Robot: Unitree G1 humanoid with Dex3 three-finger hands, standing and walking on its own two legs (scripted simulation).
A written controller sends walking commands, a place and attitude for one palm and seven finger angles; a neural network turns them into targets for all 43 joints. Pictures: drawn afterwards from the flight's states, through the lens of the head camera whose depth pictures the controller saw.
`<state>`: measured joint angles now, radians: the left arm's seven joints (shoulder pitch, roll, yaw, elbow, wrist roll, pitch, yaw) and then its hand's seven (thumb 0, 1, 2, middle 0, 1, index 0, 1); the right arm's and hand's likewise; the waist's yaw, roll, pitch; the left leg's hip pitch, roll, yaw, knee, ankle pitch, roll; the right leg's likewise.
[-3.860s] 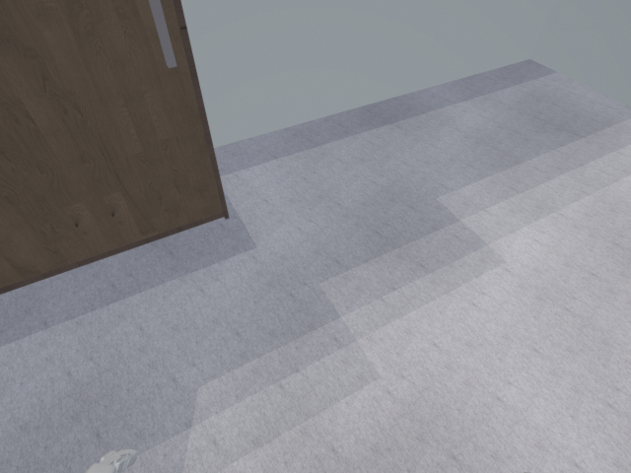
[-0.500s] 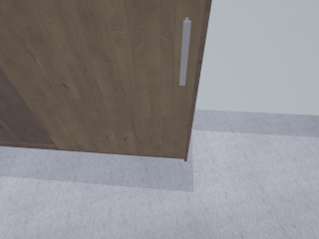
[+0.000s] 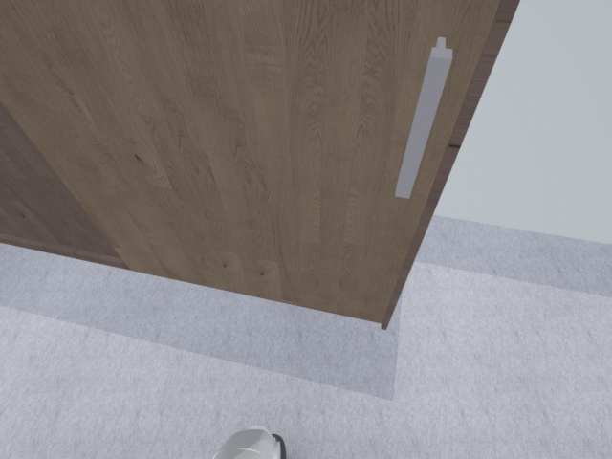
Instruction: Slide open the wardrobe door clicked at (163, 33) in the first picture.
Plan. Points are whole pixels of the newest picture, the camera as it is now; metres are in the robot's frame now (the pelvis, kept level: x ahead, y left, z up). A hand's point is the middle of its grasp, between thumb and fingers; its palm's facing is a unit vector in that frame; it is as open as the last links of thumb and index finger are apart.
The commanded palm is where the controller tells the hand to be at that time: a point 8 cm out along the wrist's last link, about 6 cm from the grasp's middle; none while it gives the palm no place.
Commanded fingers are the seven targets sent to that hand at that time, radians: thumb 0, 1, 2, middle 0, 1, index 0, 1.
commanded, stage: take the last steps up to it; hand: right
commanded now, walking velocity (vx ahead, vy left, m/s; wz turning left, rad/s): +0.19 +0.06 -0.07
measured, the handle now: (419, 126) +0.59 -0.10 +0.10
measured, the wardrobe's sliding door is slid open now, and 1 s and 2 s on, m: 0.00 0.00 0.00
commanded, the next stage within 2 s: come to a stop and stand still in 0.08 s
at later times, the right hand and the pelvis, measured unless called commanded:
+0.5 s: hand out of the picture +0.14 -0.18 -0.18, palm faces +0.11 +0.98 -0.18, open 7.3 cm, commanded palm none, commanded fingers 0.00 -0.90 -0.90 0.20 0.30 0.20 0.30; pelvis +0.11 +0.00 +0.00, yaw -2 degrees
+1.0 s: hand out of the picture +0.06 -0.11 -0.15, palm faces +0.11 +0.97 -0.23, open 7.3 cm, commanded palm none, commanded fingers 0.00 -0.90 -0.90 0.20 0.30 0.20 0.30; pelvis +0.06 +0.06 +0.02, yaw -2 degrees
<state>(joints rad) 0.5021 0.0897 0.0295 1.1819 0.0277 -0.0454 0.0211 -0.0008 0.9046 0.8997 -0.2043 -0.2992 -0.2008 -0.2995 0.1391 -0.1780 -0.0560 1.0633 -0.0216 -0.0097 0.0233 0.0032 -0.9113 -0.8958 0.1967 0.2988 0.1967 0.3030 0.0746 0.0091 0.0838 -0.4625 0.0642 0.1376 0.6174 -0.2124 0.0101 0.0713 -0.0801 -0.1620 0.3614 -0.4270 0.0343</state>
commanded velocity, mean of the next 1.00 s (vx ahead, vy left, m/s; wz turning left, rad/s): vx -0.03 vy -0.05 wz -0.01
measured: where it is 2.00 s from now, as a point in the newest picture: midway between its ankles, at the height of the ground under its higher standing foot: outside the picture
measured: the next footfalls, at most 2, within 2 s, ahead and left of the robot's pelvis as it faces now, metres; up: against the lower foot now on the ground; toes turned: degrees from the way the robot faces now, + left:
left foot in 0.04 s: +0.15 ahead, +0.13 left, +0.00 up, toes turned +8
right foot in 0.36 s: +0.21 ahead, -0.10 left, +0.00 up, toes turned -10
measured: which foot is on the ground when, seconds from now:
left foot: up 0.00-0.02, down 0.04-0.40, up 0.42-0.72, down 0.74-1.00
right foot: down 0.00-0.04, up 0.06-0.34, down 0.36-0.74, up 0.76-1.00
